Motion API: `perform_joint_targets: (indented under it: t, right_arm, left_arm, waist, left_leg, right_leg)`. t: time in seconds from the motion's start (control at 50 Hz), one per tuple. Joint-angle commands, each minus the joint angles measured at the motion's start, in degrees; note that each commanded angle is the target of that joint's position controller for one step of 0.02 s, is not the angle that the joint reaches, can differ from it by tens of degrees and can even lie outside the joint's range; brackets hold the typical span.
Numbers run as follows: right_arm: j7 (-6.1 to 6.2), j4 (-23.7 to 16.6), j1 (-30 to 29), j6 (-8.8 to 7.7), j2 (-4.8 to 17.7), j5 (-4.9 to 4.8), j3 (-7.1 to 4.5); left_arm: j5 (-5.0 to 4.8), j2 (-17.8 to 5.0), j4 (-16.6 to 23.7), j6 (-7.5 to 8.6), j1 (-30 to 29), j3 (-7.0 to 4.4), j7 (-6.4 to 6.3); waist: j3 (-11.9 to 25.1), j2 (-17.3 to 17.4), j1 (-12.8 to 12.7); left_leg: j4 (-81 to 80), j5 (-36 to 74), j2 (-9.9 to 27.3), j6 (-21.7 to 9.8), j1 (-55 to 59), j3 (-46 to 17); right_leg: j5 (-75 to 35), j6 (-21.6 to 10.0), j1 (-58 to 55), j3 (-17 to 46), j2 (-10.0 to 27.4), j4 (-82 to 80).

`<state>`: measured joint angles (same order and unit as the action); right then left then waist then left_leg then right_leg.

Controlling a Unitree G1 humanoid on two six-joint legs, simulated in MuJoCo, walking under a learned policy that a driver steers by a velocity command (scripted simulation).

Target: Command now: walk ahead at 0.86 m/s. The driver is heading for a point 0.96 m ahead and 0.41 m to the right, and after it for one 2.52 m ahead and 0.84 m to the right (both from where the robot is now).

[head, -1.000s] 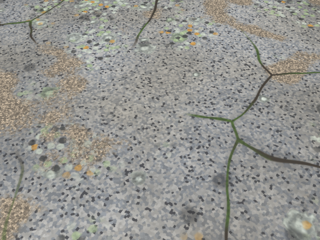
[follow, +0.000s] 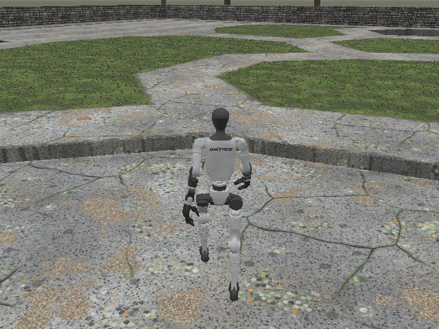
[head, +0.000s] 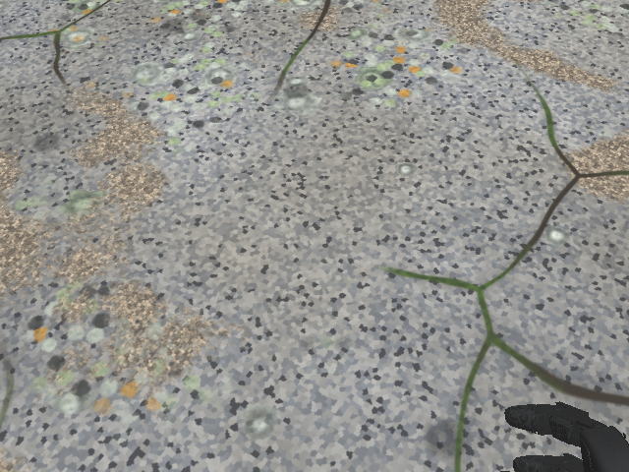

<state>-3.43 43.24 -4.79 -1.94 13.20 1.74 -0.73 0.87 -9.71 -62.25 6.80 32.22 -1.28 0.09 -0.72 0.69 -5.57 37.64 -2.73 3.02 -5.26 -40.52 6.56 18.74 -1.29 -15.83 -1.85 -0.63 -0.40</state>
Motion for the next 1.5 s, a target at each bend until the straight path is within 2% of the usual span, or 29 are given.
perform_joint_targets:
  t: [0.02,0.06,0.1,0.12,0.16,0.26,0.38,0.48,0.52,0.54,0.56,0.58,0.6,0.64,0.74,0.76,0.88,0.94,0.98,1.0,1.04,1.1,1.16,1.32,1.4,1.42,1.46,1.48,1.5]
  right_arm:
    - [1.35,-2.68,1.33,-1.22,4.98,0.34,-1.37]
    - [2.95,4.07,24.27,-2.7,8.84,0.83,-3.25]
    - [2.74,5.49,30.44,-3.25,16.13,2.43,-5.16]
    - [2.32,3.68,24.07,-4.01,10.16,-3.26,-3.94]
    - [2.12,4.16,16.15,-5.46,6.92,-1.93,-3.04]
    - [3.34,5.18,8.82,-5.92,4.68,-1.12,-2.75]
    - [6.84,3.88,7.67,-3.03,10.24,-2.85,-4.09]
    - [6.48,1.23,7.02,0.72,12.3,-4.47,-5.04]
    - [5.31,0.06,6.16,1.56,10.8,-4.68,-4.73]
    - [4.09,-1.59,9.11,1.2,3.81,-1.69,-3.05]
    - [3.3,-3.3,12.78,0.15,6.47,-0.98,-3.4]
    - [2.29,-4.0,9.33,-1.81,9.9,-2.57,-3.93]
    - [1.78,-5.4,4.88,-3.08,10.72,-3.71,-4.19]
    - [2.3,-4.41,3.53,-3.57,10.98,-2.41,-4.72]
    - [2.76,-4.58,0.12,-3.94,6.13,-1.96,-4.38]
    - [2.31,-3.7,3.83,-0.25,3.79,2.93,-2.31]
    - [3.1,-8.89,-0.55,0.33,7.56,-0.44,-2.5]
    - [3.96,-7.15,8.95,-1.21,9.24,-1.73,-3.25]
    - [5.28,-4.71,23.55,-2.51,16.55,0.29,-5.31]
    - [5.16,-5.43,22.69,-2.44,22.13,2.34,-6.43]
    - [4.39,-6.47,18.46,-1.95,14.31,0.97,-5.05]
    - [4.25,-3.64,23.1,-2.39,10.57,0.15,-3.54]
    - [3.02,-1.14,28.46,-3.9,8.78,0.45,-3.12]
    - [3.16,5.44,37.24,-4.58,9.96,0.31,-2.61]
    - [5.02,8.39,36.59,-3.04,15.76,-0.2,-2.87]
    - [5.1,7.58,33.51,-2.68,16.36,-0.93,-2.86]
    - [3.16,2.79,37.43,-3.17,4.97,-2.35,-0.68]
    - [3.48,0.77,30.03,-3.44,11.45,-2.81,-2.22]
    - [3.29,-0.23,26.36,-3.64,10.31,-2.97,-2.08]
  left_arm:
    - [0.57,-11.68,1.41,-0.05,-0.09,-2.02,-0.65]
    - [0.34,-13.23,1.67,-1.15,-2.22,-2.47,-1.35]
    - [-3.59,-2.36,3.82,-1.17,7.16,-0.49,-0.94]
    - [-3.19,-7.56,3.97,-0.24,-0.43,-1.64,-0.88]
    - [-4.41,-8.37,7.71,-0.92,-9.66,-2.81,-1.93]
    - [-3.25,-3.86,10.8,-5.92,-8.83,-3.89,-1.49]
    - [-1.63,-6.11,18.0,-6.55,-18.78,-3.69,0.99]
    - [-2.28,-12.2,21.92,-7.91,-16.4,-5.78,2.68]
    - [-2.42,-16.89,20.88,-7.25,-5.99,-8.08,1.27]
    - [-2.08,-21.44,21.8,-6.77,-10.53,-8.63,0.36]
    - [0.22,-22.24,24.9,-5.68,-11.45,-8.44,1.01]
    - [-0.94,-20.87,26.3,-4.45,-12.11,-8.19,1.83]
    - [-2.82,-18.07,26.29,-3.87,-13.51,-7.47,1.66]
    - [-3.36,-15.2,27.19,-3.34,-17.78,-6.18,0.65]
    - [-2.4,-16.44,28.5,-3.98,-14.4,-6.52,-2.06]
    - [0.87,-20.03,25.83,-5.49,-12.79,-7.29,-0.36]
    - [0.59,-17.91,27.97,-6.3,-14.65,-6.75,2.71]
    - [0.32,-17.17,30.0,-5.88,-21.69,-6.41,2.59]
    - [-0.53,-9.57,31.36,-4.31,-22.95,-4.06,1.91]
    - [-2.38,-7.04,34.35,-4.06,-21.47,-2.58,1.52]
    - [1.0,-14.19,33.02,-5.32,-25.79,-3.78,1.5]
    - [1.77,-12.56,32.43,-6.34,-25.64,-3.31,4.66]
    - [1.58,-10.69,32.55,-6.29,-27.01,-2.08,5.07]
    - [1.72,-8.8,35.34,-4.72,-42.5,0.81,6.39]
    - [2.28,-12.46,30.3,-4.71,-26.23,-0.42,3.77]
    - [2.29,-14.64,26.2,-4.36,-13.54,-1.64,2.63]
    - [2.78,-22.11,24.58,-4.18,-8.51,-3.87,0.71]
    - [2.21,-21.11,24.23,-4.42,-8.33,-4.33,0.21]
    - [1.99,-18.01,21.67,-3.88,-10.05,-3.62,-0.15]
  waist:
    - [-2.1,-8.87,7.13]
    - [8.34,-8.89,17.31]
    - [26.89,12.57,10.8]
    - [23.31,7.12,13.33]
    - [7.87,-0.1,8.75]
    - [-0.73,4.28,1.43]
    - [0.85,2.09,3.45]
    - [3.74,3.53,1.17]
    - [6.75,-1.47,-4.86]
    - [5.12,-17.69,3.18]
    - [17.71,-16.72,5.29]
    - [18.78,-8.0,2.86]
    - [9.89,-3.46,3.3]
    - [3.3,2.24,6.45]
    - [3.78,-1.62,4.15]
    - [3.27,-6.47,3.61]
    - [0.71,-9.59,1.03]
    - [2.18,-6.71,7.04]
    - [7.54,7.75,13.45]
    - [9.0,17.93,10.48]
    - [3.2,2.92,9.54]
    - [0.98,6.09,8.99]
    - [-1.34,5.19,9.17]
    - [-8.54,4.72,11.56]
    - [4.1,11.4,-0.06]
    - [9.55,10.75,-6.95]
    - [23.88,-8.05,-0.49]
    - [20.6,-0.57,-3.83]
    - [8.73,0.35,-1.43]
  left_leg:
    - [-2.31,-5.3,-6.98,-3.58,14.9,3.89]
    - [-8.52,-0.57,-4.8,-5.31,41.05,-1.59]
    - [-14.43,4.9,26.36,-11.75,67.7,-45.65]
    - [-16.45,11.34,21.91,-11.27,63.06,-41.83]
    - [-17.56,29.46,18.07,-8.24,43.45,-19.25]
    - [-24.8,31.04,11.99,-3.8,25.76,-0.64]
    - [-21.31,31.89,9.6,-3.16,31.97,8.96]
    - [-5.28,44.45,12.82,-1.23,39.84,9.58]
    - [16.97,29.54,9.12,3.22,31.68,8.92]
    - [32.1,-28.2,-1.78,6.37,16.42,6.83]
    - [47.26,-38.03,-10.08,7.8,2.65,-7.62]
    - [45.33,-32.26,-6.99,5.34,-2.66,-16.47]
    - [39.78,-26.97,-4.84,3.55,-6.43,-16.2]
    - [27.69,-20.52,-1.51,3.49,-0.99,-16.23]
    - [7.08,-11.33,-4.77,6.97,10.36,-12.91]
    - [9.36,-10.54,-3.11,8.74,10.44,-8.71]
    - [-2.18,-11.32,-4.36,10.85,15.07,-9.95]
    - [-11.12,-8.66,-4.5,8.37,32.18,-10.31]
    - [-18.19,-25.41,11.21,5.51,52.51,-24.36]
    - [-28.07,-43.91,23.25,0.63,55.7,-50.79]
    - [-26.1,-40.39,19.82,0.78,46.38,-41.05]
    - [-26.14,-22.69,11.14,4.02,42.8,-19.97]
    - [-27.55,-16.4,9.98,3.29,41.02,-15.77]
    - [-34.12,18.81,9.46,1.84,41.21,-0.86]
    - [-8.15,69.78,13.48,0.55,45.27,3.32]
    - [7.11,63.5,12.66,0.18,37.69,4.2]
    - [46.03,-25.14,-0.79,1.08,1.78,-4.11]
    - [49.37,-19.26,-0.92,-0.4,-4.37,-10.9]
    - [45.66,-14.1,1.39,-0.37,-6.15,-10.98]
  right_leg:
    - [-70.95,-7.15,6.0,-0.64,13.94,15.82]
    - [-66.37,-4.65,15.58,0.0,11.66,44.39]
    - [11.08,-2.96,45.9,3.8,-3.39,83.38]
    - [9.71,-1.95,49.87,13.59,0.17,86.06]
    - [4.34,-0.08,48.99,8.61,5.19,81.33]
    - [-3.55,-0.1,43.51,4.38,8.12,69.73]
    - [-22.02,0.44,42.85,-3.09,5.18,44.73]
    - [-10.62,-4.52,38.43,-7.53,0.22,39.62]
    - [-22.93,-9.44,23.02,-2.53,-1.35,27.48]
    - [-54.82,-14.31,16.18,14.69,7.45,30.74]
    - [-26.97,-27.63,4.85,44.42,16.4,23.71]
    - [1.6,-26.0,3.74,49.82,18.38,15.11]
    - [21.21,-22.38,9.1,47.62,17.01,10.99]
    - [22.08,-17.35,21.75,40.96,13.02,10.11]
    - [10.1,-13.56,28.13,30.15,4.56,12.19]
    - [8.17,-12.15,29.07,26.48,1.96,13.69]
    - [11.08,-11.66,33.83,33.47,1.62,15.78]
    - [11.62,-9.17,41.38,34.27,0.67,22.11]
    - [17.09,-4.57,55.85,20.76,-7.88,47.47]
    - [13.74,-3.01,67.61,12.92,-10.26,58.64]
    - [2.18,-2.51,68.57,9.56,-1.52,67.59]
    - [-5.63,-1.69,67.13,6.97,2.03,72.29]
    - [-10.61,-2.05,68.8,8.73,1.53,73.83]
    - [-12.41,-4.9,57.99,-3.97,-1.19,44.61]
    - [-1.9,-10.35,31.14,-6.52,-7.75,38.0]
    - [-5.79,-12.26,14.91,-2.57,-6.22,31.25]
    - [16.62,-15.79,-15.95,41.03,23.13,26.42]
    - [13.56,-15.42,-9.86,43.12,22.99,19.61]
    - [6.05,-14.18,0.16,32.33,20.17,17.68]
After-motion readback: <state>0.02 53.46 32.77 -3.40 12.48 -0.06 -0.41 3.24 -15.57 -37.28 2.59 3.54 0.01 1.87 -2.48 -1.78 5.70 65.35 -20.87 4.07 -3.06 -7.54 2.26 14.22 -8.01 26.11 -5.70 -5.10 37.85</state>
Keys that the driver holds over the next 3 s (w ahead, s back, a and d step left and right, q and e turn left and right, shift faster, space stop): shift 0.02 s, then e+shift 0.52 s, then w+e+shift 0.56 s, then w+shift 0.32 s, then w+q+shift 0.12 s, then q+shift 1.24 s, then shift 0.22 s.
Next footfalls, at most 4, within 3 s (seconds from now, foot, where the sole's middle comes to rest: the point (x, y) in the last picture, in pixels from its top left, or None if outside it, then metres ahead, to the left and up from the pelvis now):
0.06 left None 0.26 0.10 -0.76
0.52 right None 0.45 -0.08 -0.76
0.98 left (354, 371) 0.67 0.03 -0.76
1.44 right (546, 363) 0.73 -0.39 -0.76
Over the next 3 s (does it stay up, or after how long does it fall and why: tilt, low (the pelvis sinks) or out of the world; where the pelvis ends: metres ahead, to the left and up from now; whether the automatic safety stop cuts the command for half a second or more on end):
stays up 0.98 -0.67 0.02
